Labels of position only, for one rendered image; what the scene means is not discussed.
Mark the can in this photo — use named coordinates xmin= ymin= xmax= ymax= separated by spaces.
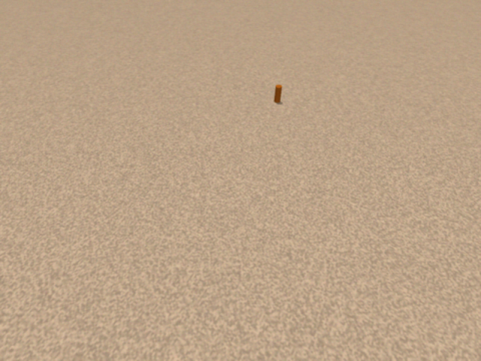
xmin=274 ymin=85 xmax=282 ymax=103

